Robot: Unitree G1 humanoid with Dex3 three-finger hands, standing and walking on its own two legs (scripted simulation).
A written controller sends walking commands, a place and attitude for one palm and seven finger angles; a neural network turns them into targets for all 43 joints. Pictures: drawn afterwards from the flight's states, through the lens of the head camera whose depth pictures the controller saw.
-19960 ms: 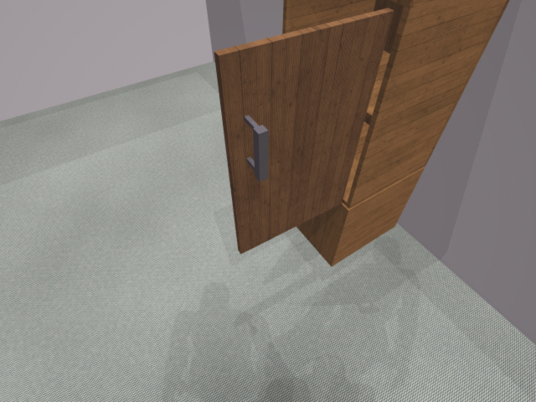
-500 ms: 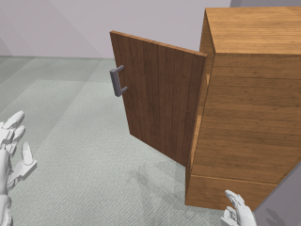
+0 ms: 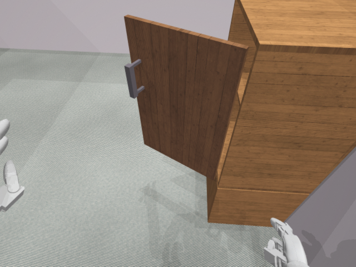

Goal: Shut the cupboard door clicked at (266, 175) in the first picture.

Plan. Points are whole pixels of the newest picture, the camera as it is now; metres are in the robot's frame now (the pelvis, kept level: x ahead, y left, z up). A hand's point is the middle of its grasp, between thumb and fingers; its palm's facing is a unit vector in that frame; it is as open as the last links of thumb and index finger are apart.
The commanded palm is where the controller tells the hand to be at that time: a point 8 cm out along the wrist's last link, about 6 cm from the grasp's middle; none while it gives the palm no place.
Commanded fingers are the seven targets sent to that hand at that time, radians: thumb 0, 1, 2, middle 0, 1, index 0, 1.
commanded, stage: step back with the hand held close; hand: left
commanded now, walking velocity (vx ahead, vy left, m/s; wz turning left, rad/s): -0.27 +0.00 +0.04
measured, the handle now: (135, 78) +0.69 +0.19 +0.06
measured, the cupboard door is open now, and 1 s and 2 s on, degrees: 61 61 61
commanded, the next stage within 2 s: stop stepping back and stand still in 0.62 s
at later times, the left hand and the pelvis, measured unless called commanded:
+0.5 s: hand out of the picture +0.08 +0.29 +0.17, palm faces +0.52 -0.75 -0.41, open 7.4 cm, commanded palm +0.01 +0.32 +0.18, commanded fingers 0.00 0.90 0.90 -0.20 -0.30 -0.20 -0.30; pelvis -0.11 +0.01 -0.02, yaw +4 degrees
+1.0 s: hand out of the picture -0.03 +0.32 +0.17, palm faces +0.49 -0.78 -0.38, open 7.4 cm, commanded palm -0.10 +0.33 +0.18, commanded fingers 0.00 0.90 0.90 -0.20 -0.30 -0.20 -0.30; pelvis -0.23 +0.03 +0.00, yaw +2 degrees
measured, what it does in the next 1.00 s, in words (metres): walks backwards: right foot, then left foot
